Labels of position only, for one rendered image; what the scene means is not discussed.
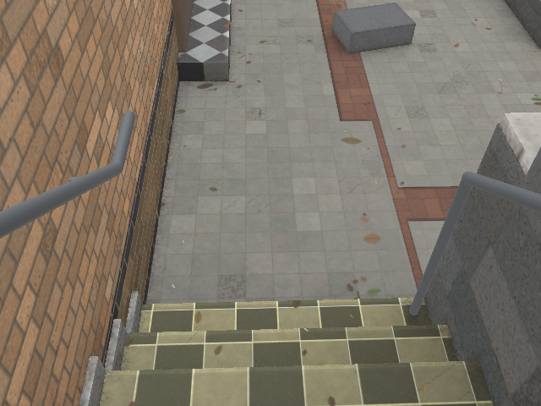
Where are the stairs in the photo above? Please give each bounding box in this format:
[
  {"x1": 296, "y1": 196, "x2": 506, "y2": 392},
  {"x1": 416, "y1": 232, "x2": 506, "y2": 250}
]
[{"x1": 100, "y1": 298, "x2": 494, "y2": 406}]

